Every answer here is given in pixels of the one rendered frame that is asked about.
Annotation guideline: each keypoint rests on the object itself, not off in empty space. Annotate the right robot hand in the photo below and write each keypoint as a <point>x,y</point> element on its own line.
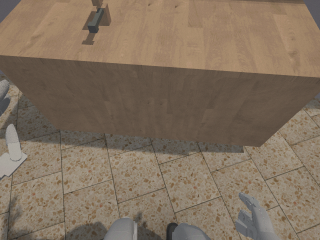
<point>250,225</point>

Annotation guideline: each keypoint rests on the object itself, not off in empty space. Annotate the counter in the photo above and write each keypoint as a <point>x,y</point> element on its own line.
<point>214,71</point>

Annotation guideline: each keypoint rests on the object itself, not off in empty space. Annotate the robot right thigh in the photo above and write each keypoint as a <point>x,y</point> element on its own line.
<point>189,232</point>

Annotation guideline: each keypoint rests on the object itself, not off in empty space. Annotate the tap lever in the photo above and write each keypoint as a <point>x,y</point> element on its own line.
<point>93,26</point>

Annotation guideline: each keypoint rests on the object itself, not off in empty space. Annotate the left robot hand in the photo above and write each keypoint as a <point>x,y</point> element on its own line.
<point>9,162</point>

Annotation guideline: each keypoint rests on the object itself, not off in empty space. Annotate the robot right foot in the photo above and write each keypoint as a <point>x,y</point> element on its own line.
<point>171,227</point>

